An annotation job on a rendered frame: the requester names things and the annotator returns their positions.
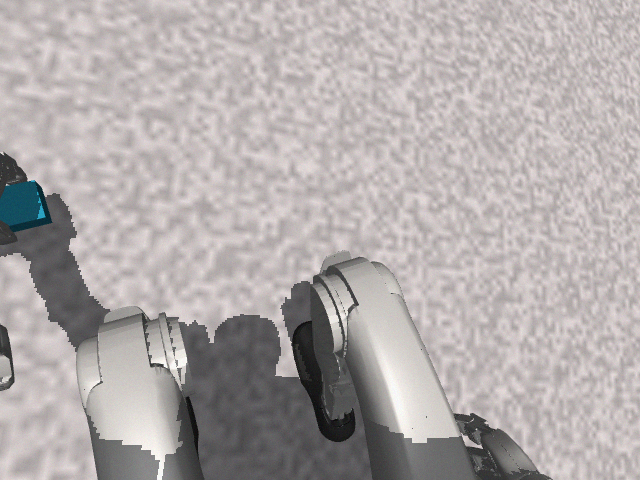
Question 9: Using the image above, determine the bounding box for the small box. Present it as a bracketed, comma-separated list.
[0, 180, 52, 232]

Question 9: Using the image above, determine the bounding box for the right robot hand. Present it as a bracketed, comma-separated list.
[453, 413, 540, 480]

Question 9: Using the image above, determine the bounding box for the right robot foot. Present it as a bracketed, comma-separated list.
[292, 321, 355, 442]

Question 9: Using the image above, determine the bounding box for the left robot hand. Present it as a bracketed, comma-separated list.
[0, 152, 27, 245]

